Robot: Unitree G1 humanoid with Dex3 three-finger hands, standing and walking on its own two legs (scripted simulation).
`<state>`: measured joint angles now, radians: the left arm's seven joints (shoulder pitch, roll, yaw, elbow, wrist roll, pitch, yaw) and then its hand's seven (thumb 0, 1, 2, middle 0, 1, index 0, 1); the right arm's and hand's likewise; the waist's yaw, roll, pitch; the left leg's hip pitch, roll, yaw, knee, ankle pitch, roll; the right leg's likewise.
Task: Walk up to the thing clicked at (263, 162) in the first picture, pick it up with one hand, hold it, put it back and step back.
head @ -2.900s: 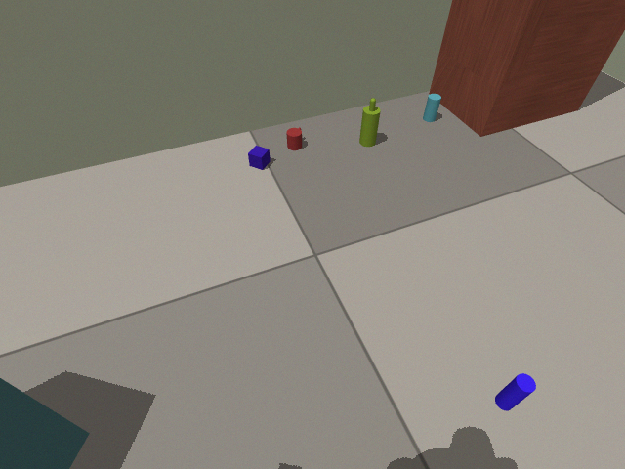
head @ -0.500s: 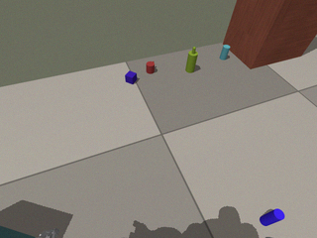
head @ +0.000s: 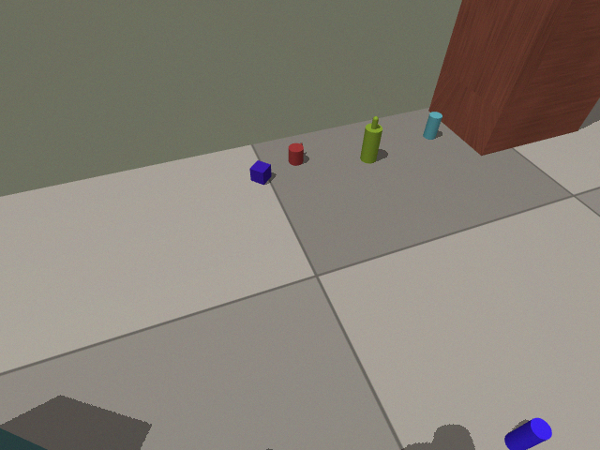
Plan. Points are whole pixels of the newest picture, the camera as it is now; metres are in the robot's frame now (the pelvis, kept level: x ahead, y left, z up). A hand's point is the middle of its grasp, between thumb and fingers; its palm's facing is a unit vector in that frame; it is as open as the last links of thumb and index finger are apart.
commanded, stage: walk up
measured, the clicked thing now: (260, 172) +1.52 +0.21 -0.74
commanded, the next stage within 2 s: stand in 0.02 s
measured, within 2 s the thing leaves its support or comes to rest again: neither
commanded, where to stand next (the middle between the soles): +0.07 +0.00 m, yaw -1 degrees
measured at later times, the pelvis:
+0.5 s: pelvis +0.02 +0.01 +0.00, yaw +0 degrees
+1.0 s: pelvis +0.03 +0.00 +0.00, yaw +0 degrees
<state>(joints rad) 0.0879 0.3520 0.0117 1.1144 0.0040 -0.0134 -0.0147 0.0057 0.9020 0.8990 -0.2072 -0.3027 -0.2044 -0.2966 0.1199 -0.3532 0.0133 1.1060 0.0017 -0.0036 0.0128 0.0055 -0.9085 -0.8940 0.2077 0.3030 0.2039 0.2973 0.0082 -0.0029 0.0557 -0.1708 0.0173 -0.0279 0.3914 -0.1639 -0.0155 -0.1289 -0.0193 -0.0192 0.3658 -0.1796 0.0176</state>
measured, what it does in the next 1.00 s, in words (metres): stands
